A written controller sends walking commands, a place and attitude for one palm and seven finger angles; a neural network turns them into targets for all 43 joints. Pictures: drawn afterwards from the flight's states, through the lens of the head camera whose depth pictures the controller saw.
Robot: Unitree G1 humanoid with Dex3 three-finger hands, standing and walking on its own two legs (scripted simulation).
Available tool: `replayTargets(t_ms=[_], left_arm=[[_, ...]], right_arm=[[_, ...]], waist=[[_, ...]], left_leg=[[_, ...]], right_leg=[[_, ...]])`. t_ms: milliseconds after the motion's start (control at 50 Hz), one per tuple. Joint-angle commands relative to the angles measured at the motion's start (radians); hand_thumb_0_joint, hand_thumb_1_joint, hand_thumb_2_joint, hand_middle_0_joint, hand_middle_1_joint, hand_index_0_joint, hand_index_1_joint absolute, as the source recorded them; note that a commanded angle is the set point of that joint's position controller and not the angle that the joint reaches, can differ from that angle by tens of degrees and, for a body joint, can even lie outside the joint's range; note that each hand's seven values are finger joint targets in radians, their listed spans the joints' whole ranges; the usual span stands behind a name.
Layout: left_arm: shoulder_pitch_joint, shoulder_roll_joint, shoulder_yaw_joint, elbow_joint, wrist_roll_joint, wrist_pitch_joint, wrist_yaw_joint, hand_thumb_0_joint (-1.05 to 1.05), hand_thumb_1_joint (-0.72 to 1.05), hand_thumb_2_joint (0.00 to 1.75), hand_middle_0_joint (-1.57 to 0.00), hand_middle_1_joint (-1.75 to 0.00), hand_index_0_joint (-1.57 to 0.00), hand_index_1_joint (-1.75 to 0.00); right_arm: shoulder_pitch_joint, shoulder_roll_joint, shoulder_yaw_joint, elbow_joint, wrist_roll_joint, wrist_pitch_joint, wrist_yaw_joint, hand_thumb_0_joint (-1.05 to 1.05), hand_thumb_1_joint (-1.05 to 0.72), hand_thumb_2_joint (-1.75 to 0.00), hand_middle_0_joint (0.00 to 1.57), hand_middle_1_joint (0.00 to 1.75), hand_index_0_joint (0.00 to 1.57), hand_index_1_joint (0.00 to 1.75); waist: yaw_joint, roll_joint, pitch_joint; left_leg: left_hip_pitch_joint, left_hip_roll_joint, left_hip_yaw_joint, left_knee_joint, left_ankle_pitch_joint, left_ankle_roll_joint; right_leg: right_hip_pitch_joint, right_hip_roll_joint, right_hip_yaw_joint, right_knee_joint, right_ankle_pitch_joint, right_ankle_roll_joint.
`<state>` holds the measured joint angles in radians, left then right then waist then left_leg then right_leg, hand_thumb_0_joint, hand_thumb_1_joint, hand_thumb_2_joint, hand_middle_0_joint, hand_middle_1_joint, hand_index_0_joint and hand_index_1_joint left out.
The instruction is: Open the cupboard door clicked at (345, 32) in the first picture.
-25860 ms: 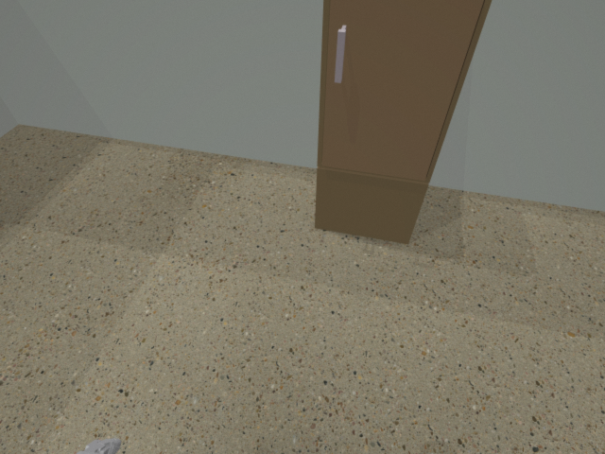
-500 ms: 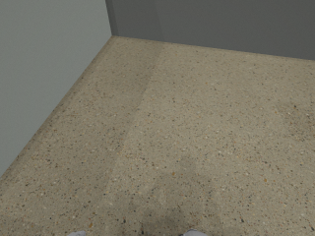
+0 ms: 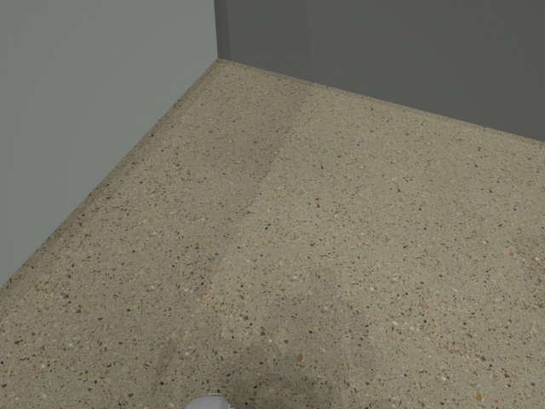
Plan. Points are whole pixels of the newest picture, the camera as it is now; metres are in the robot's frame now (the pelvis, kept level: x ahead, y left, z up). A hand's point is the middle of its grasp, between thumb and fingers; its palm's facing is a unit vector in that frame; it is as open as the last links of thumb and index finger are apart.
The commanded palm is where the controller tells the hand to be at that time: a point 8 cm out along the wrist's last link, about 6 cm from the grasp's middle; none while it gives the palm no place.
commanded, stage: turn to face it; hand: left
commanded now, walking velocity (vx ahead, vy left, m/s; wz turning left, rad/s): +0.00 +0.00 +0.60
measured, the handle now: out of the picture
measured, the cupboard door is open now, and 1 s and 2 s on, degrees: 51 51 51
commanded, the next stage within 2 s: none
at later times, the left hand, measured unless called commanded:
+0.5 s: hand out of the picture +0.08 +0.15 -0.15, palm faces +0.34 -0.90 -0.25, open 7.4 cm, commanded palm none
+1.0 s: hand out of the picture +0.08 +0.10 -0.14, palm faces +0.60 -0.74 -0.30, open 7.4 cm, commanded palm none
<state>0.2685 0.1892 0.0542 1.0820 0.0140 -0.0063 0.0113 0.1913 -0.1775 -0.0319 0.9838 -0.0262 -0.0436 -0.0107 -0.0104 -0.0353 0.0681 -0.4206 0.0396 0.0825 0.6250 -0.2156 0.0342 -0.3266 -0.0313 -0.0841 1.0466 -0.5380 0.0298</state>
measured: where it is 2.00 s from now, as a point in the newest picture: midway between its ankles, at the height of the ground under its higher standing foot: outside the picture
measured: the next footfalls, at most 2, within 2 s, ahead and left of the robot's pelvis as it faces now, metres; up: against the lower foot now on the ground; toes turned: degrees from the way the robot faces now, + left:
right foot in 0.24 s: +0.12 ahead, -0.16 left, +0.00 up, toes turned +6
left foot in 0.56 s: +0.10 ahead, +0.08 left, +0.00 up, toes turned +28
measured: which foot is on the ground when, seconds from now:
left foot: down 0.00-0.22, up 0.24-0.54, down 0.56-0.82, up 0.84-1.00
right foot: up 0.00-0.22, down 0.24-0.54, up 0.56-0.82, down 0.84-1.00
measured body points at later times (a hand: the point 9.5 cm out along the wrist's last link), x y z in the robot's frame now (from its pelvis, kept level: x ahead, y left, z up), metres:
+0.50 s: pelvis +0.09 -0.06 +0.01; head +0.14 -0.05 +0.46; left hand +0.06 +0.20 -0.13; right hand +0.28 -0.27 -0.12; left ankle +0.06 +0.07 -0.69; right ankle +0.08 -0.17 -0.72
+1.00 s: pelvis +0.14 -0.11 +0.01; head +0.20 -0.09 +0.46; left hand +0.05 +0.14 -0.11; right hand +0.38 -0.26 -0.14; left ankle +0.04 +0.00 -0.65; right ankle +0.21 -0.18 -0.72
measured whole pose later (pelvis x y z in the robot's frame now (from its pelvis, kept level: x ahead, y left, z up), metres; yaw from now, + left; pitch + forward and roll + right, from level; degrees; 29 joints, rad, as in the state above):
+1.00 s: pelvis +0.14 -0.11 +0.01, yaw +38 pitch +1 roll +3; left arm 0.22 0.20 0.05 0.87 0.03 0.01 0.02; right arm 0.13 -0.26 -0.08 0.91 -0.01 0.08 0.03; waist -0.01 0.01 0.10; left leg -0.48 0.01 0.03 1.07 -0.47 -0.06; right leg -0.27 -0.11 -0.14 0.57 -0.30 -0.01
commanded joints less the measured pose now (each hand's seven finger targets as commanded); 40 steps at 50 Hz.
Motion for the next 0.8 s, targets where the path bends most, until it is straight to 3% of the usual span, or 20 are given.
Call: replayTargets(t_ms=[0, 100, 160, 180, 200, 220, 240, 280, 320, 420, 460, 480, 500, 520, 540, 560, 600, 640, 760, 780], left_arm=[[-0.021, 0.052, 0.022, -0.122, -0.003, -0.005, -0.005, 0.00, 0.90, 0.90, -0.20, -0.30, -0.20, -0.30], [-0.031, 0.059, 0.030, -0.164, -0.001, 0.015, -0.005, 0.00, 0.90, 0.90, -0.20, -0.30, -0.20, -0.30], [0.032, 0.089, 0.040, -0.166, 0.001, 0.008, -0.001, 0.00, 0.90, 0.90, -0.20, -0.30, -0.20, -0.30], [0.060, 0.136, 0.051, -0.170, 0.008, 0.000, 0.006, 0.00, 0.90, 0.90, -0.20, -0.30, -0.20, -0.30], [0.081, 0.236, 0.071, -0.182, 0.021, -0.006, 0.014, 0.00, 0.90, 0.90, -0.20, -0.30, -0.20, -0.30], [0.056, 0.277, 0.071, -0.206, 0.018, 0.001, 0.015, 0.00, 0.90, 0.90, -0.20, -0.30, -0.20, -0.30], [0.013, 0.247, 0.067, -0.220, 0.017, -0.006, 0.021, 0.00, 0.90, 0.90, -0.20, -0.30, -0.20, -0.30], [-0.065, 0.178, 0.046, -0.233, 0.013, -0.008, 0.023, 0.00, 0.90, 0.90, -0.20, -0.30, -0.20, -0.30], [-0.055, 0.165, 0.042, -0.231, 0.017, -0.011, 0.022, 0.00, 0.90, 0.90, -0.20, -0.30, -0.20, -0.30], [0.036, 0.221, 0.051, -0.200, 0.018, -0.018, 0.018, 0.00, 0.90, 0.90, -0.20, -0.30, -0.20, -0.30], [0.014, 0.241, 0.058, -0.211, 0.011, -0.018, 0.016, 0.00, 0.90, 0.90, -0.20, -0.30, -0.20, -0.30], [-0.004, 0.246, 0.058, -0.217, 0.004, -0.017, 0.013, 0.00, 0.90, 0.90, -0.20, -0.30, -0.20, -0.30], [-0.022, 0.233, 0.055, -0.233, -0.003, -0.014, 0.009, 0.00, 0.90, 0.90, -0.20, -0.30, -0.20, -0.30], [-0.041, 0.166, 0.039, -0.271, -0.008, -0.007, 0.002, 0.00, 0.90, 0.90, -0.20, -0.30, -0.20, -0.30], [-0.091, 0.149, 0.028, -0.312, -0.001, 0.005, 0.007, 0.00, 0.90, 0.90, -0.20, -0.30, -0.20, -0.30], [-0.136, 0.157, 0.029, -0.325, 0.003, 0.018, 0.011, 0.00, 0.90, 0.90, -0.20, -0.30, -0.20, -0.30], [-0.132, 0.149, 0.037, -0.287, 0.002, 0.029, 0.009, 0.00, 0.90, 0.90, -0.20, -0.30, -0.20, -0.30], [-0.083, 0.141, 0.040, -0.265, 0.002, 0.038, -0.005, 0.00, 0.90, 0.90, -0.20, -0.30, -0.20, -0.30], [0.025, 0.139, 0.042, -0.248, 0.001, 0.022, -0.009, 0.00, 0.90, 0.90, -0.20, -0.30, -0.20, -0.30], [0.072, 0.177, 0.052, -0.245, 0.007, 0.010, -0.003, 0.00, 0.90, 0.90, -0.20, -0.30, -0.20, -0.30]], right_arm=[[0.083, -0.191, -0.039, -0.036, -0.002, 0.012, -0.022, 0.00, -0.90, -0.90, 0.20, 0.30, 0.20, 0.30], [0.024, -0.222, -0.062, -0.076, -0.005, 0.041, -0.011, 0.00, -0.90, -0.90, 0.20, 0.30, 0.20, 0.30], [-0.036, -0.223, -0.077, -0.105, 0.002, 0.062, -0.005, 0.00, -0.90, -0.90, 0.20, 0.30, 0.20, 0.30], [-0.049, -0.186, -0.076, -0.121, 0.010, 0.065, -0.001, 0.00, -0.90, -0.90, 0.20, 0.30, 0.20, 0.30], [-0.054, -0.120, -0.066, -0.147, 0.015, 0.067, 0.008, 0.00, -0.90, -0.90, 0.20, 0.30, 0.20, 0.30], [-0.086, -0.136, -0.072, -0.170, 0.009, 0.067, 0.018, 0.00, -0.90, -0.90, 0.20, 0.30, 0.20, 0.30], [-0.078, -0.133, -0.074, -0.161, 0.007, 0.074, 0.018, 0.00, -0.90, -0.90, 0.20, 0.30, 0.20, 0.30], [-0.066, -0.118, -0.067, -0.137, 0.007, 0.084, 0.027, 0.00, -0.90, -0.90, 0.20, 0.30, 0.20, 0.30], [-0.079, -0.089, -0.056, -0.140, 0.012, 0.086, 0.035, 0.00, -0.90, -0.90, 0.20, 0.30, 0.20, 0.30], [-0.137, -0.076, -0.033, -0.168, 0.017, 0.074, 0.042, 0.00, -0.90, -0.90, 0.20, 0.30, 0.20, 0.30], [-0.093, -0.103, -0.034, -0.166, 0.015, 0.069, 0.038, 0.00, -0.90, -0.90, 0.20, 0.30, 0.20, 0.30], [-0.045, -0.130, -0.040, -0.156, 0.011, 0.065, 0.035, 0.00, -0.90, -0.90, 0.20, 0.30, 0.20, 0.30], [0.032, -0.186, -0.055, -0.138, 0.003, 0.059, 0.032, 0.00, -0.90, -0.90, 0.20, 0.30, 0.20, 0.30], [0.092, -0.300, -0.086, -0.137, -0.004, 0.055, 0.029, 0.00, -0.90, -0.90, 0.20, 0.30, 0.20, 0.30], [0.151, -0.359, -0.094, -0.119, 0.003, 0.066, 0.023, 0.00, -0.90, -0.90, 0.20, 0.30, 0.20, 0.30], [0.145, -0.351, -0.096, -0.120, 0.003, 0.062, 0.010, 0.00, -0.90, -0.90, 0.20, 0.30, 0.20, 0.30], [0.027, -0.296, -0.081, -0.146, 0.000, 0.060, -0.003, 0.00, -0.90, -0.90, 0.20, 0.30, 0.20, 0.30], [-0.050, -0.272, -0.073, -0.167, -0.002, 0.059, -0.002, 0.00, -0.90, -0.90, 0.20, 0.30, 0.20, 0.30], [-0.114, -0.280, -0.087, -0.183, 0.001, 0.077, 0.007, 0.00, -0.90, -0.90, 0.20, 0.30, 0.20, 0.30], [-0.123, -0.241, -0.085, -0.194, 0.010, 0.078, 0.010, 0.00, -0.90, -0.90, 0.20, 0.30, 0.20, 0.30]], waist=[[0.006, 0.184, -0.144], [0.006, 0.190, -0.139], [0.045, 0.172, -0.127], [0.064, 0.049, -0.118], [0.082, -0.241, -0.103], [0.091, -0.272, -0.090], [0.056, -0.205, -0.088], [0.013, -0.181, -0.057], [0.017, -0.168, -0.059], [0.061, -0.178, -0.115], [0.029, -0.164, -0.150], [-0.002, -0.142, -0.170], [-0.049, -0.037, -0.219], [-0.081, 0.256, -0.246], [-0.102, 0.295, -0.239], [-0.101, 0.189, -0.206], [-0.045, 0.266, -0.136], [0.000, 0.217, -0.114], [0.049, 0.194, -0.108], [0.074, 0.086, -0.114]], left_leg=[[0.168, 0.247, -0.298, -0.278, 0.381, 0.127], [0.093, 0.194, -0.327, -0.300, 0.116, 0.111], [-0.012, 0.136, -0.324, -0.229, -0.016, 0.066], [-0.110, 0.065, -0.270, -0.136, -0.100, 0.017], [-0.265, -0.071, -0.106, 0.105, -0.290, -0.063], [-0.220, -0.066, -0.072, 0.362, -0.403, -0.074], [-0.219, -0.029, -0.103, 0.509, -0.360, -0.071], [-0.214, 0.017, -0.085, 0.591, -0.264, -0.090], [-0.170, 0.012, -0.040, 0.454, -0.260, -0.099], [-0.071, -0.033, 0.052, 0.118, -0.229, -0.091], [0.031, -0.051, 0.071, -0.024, -0.126, -0.077], [0.145, -0.058, 0.077, -0.119, -0.021, -0.066], [0.344, 0.012, 0.022, -0.191, 0.205, -0.035], [0.533, 0.292, -0.347, -0.204, 0.570, 0.102], [0.500, 0.424, -0.455, -0.210, 0.729, 0.224], [0.441, 0.410, -0.463, -0.215, 0.619, 0.235], [0.282, 0.291, -0.364, -0.246, 0.426, 0.164], [0.208, 0.215, -0.286, -0.260, 0.282, 0.118], [0.026, 0.134, -0.298, -0.187, 0.043, 0.063], [-0.042, 0.065, -0.254, -0.081, -0.037, 0.017]], right_leg=[[-0.133, -0.045, 0.074, 0.039, 0.078, 0.028], [-0.019, 0.002, 0.030, -0.234, 0.117, 0.032], [0.158, 0.021, 0.013, -0.493, 0.256, 0.030], [0.257, -0.060, 0.095, -0.650, 0.236, 0.011], [0.309, -0.325, 0.387, -0.802, 0.162, -0.081], [0.189, -0.483, 0.462, -0.853, 0.223, -0.174], [0.158, -0.451, 0.424, -0.806, 0.295, -0.198], [0.149, -0.345, 0.202, -0.729, 0.532, -0.164], [0.195, -0.309, 0.083, -0.683, 0.741, -0.140], [0.361, -0.312, 0.016, -0.560, 1.087, -0.122], [0.347, -0.306, -0.025, -0.481, 1.114, -0.098], [0.289, -0.293, -0.059, -0.409, 1.076, -0.067], [0.149, -0.276, -0.087, -0.266, 0.900, -0.023], [-0.165, -0.128, -0.102, -0.036, 0.200, 0.048], [-0.260, -0.084, 0.001, 0.106, -0.141, 0.053], [-0.311, -0.089, 0.063, 0.154, -0.101, 0.056], [-0.264, -0.092, 0.102, 0.130, 0.016, 0.055], [-0.185, -0.068, 0.074, 0.033, 0.081, 0.053], [0.126, 0.017, -0.002, -0.442, 0.227, 0.040], [0.215, -0.041, 0.057, -0.617, 0.266, 0.026]])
